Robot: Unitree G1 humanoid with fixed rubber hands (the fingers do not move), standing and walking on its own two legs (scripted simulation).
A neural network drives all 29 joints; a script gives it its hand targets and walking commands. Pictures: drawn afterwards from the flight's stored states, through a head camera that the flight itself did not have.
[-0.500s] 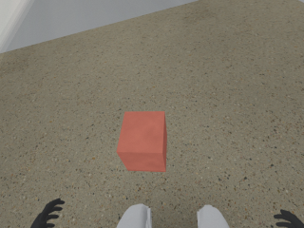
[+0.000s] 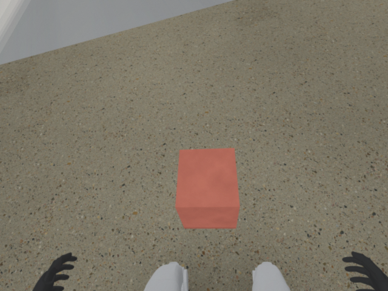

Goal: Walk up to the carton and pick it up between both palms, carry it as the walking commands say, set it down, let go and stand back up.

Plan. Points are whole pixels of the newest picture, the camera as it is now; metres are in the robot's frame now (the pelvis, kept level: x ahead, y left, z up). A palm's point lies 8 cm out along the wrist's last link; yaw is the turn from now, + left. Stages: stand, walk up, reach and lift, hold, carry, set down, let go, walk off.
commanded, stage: walk up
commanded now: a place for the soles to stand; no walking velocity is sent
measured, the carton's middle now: (208, 189) +0.58 +0.02 -0.57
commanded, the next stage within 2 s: none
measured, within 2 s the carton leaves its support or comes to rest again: neither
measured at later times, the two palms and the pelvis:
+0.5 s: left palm (12, 257) +0.19 +0.44 -0.05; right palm out of the picture +0.09 -0.19 -0.07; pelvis +0.03 +0.12 +0.02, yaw -9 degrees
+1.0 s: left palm (29, 258) +0.19 +0.38 -0.04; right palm out of the picture +0.04 -0.21 -0.05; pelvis +0.01 +0.11 +0.06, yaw -7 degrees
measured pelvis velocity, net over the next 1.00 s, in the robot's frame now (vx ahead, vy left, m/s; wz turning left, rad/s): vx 0.01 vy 0.11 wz -0.12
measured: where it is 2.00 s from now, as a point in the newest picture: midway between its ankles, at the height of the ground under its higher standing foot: outside the picture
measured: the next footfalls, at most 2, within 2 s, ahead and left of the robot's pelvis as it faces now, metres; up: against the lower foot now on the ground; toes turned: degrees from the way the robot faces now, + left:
right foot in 0.16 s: +0.10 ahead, -0.10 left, +0.00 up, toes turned -5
right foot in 0.58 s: +0.11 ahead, -0.03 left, +0.00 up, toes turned -11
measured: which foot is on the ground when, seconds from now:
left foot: down 0.00-1.00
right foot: down 0.00-0.00, up 0.02-0.14, down 0.16-0.34, up 0.36-0.56, down 0.58-1.00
